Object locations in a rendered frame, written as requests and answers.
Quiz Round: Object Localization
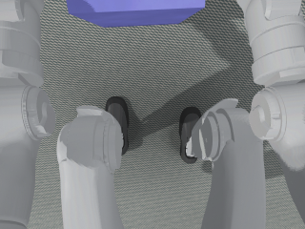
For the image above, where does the left robot forearm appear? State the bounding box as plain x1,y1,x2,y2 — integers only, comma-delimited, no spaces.
0,0,45,88

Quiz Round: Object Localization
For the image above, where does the right robot forearm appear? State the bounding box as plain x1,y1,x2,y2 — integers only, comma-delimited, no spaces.
236,0,305,88

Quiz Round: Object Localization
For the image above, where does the right robot upper arm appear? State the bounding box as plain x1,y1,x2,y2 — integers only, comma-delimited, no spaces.
248,82,305,224

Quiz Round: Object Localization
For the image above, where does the carton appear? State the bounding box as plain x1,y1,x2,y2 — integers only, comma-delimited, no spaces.
66,0,206,28

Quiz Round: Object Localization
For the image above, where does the left robot upper arm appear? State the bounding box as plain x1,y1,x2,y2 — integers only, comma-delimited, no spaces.
0,84,56,229

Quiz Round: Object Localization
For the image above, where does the robot left thigh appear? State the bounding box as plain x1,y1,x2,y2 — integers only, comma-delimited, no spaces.
59,115,125,229

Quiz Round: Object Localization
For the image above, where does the robot left foot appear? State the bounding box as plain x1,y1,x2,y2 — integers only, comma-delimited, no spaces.
105,96,130,156

